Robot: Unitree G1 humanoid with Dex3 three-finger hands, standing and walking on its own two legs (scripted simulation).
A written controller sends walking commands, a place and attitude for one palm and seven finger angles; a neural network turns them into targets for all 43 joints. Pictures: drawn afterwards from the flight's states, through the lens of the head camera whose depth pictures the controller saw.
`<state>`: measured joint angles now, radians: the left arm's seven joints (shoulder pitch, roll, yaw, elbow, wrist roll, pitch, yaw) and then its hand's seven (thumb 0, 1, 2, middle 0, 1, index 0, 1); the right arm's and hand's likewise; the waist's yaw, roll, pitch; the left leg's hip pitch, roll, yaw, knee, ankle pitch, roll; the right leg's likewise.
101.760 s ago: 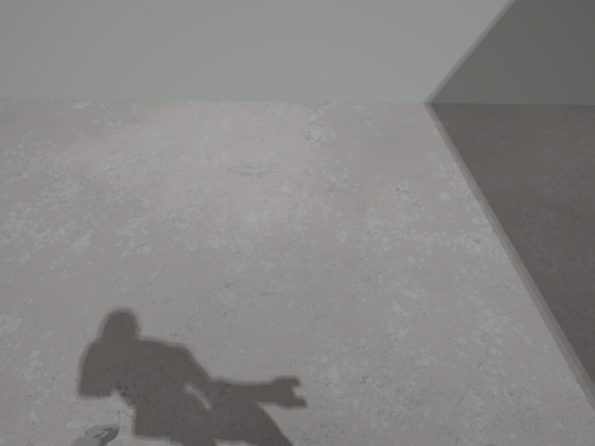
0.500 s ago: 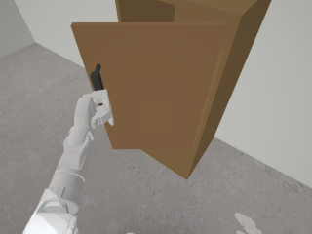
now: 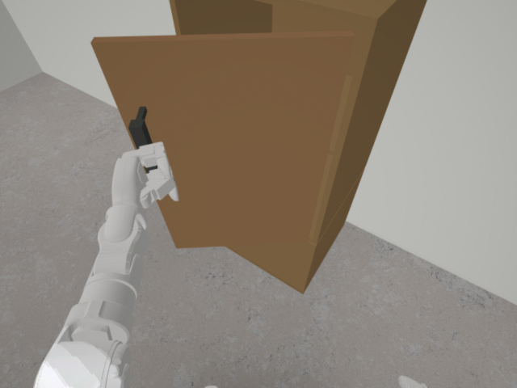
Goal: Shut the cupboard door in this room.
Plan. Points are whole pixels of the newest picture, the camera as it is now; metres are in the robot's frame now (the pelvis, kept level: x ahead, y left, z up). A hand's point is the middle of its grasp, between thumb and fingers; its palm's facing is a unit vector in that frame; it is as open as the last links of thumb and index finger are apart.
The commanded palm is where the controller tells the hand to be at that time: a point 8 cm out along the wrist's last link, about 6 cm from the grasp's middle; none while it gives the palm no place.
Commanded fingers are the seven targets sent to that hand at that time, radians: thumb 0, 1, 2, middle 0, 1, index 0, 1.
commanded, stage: push the door shut along its arc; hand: left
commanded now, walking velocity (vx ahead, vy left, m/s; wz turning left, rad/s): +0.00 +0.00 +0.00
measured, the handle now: (148, 143) +0.51 +0.20 +0.10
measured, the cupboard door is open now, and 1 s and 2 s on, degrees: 37 23 15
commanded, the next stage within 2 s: pull the fist back off the door in 1.96 s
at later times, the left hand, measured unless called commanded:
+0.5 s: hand (168, 154) +0.47 +0.16 +0.10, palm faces -0.06 -1.00 -0.02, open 3.1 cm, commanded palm +0.46 +0.20 +0.10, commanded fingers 0.00 0.90 0.90 -1.30 -1.50 -1.30 -1.50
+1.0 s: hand (191, 134) +0.52 +0.13 +0.11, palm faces -0.20 -0.98 -0.01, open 3.1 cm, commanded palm +0.52 +0.18 +0.10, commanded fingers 0.00 0.90 0.90 -1.30 -1.50 -1.30 -1.50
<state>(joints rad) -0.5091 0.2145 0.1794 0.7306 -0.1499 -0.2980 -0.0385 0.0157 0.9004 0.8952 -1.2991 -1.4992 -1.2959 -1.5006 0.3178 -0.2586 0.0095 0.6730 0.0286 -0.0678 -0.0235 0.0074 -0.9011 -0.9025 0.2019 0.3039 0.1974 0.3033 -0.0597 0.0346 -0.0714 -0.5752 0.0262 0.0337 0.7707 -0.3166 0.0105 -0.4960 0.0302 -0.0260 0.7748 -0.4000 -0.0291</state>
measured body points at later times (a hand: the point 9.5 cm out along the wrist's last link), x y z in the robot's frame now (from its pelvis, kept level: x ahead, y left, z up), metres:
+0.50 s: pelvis +0.00 +0.01 -0.01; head +0.07 +0.01 +0.44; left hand +0.47 +0.21 +0.11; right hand +0.05 -0.26 -0.13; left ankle +0.04 +0.12 -0.71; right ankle -0.01 -0.10 -0.71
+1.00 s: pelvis +0.00 +0.02 -0.02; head +0.10 +0.03 +0.42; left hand +0.53 +0.18 +0.11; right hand -0.02 -0.25 -0.13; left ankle +0.04 +0.12 -0.71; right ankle -0.01 -0.10 -0.71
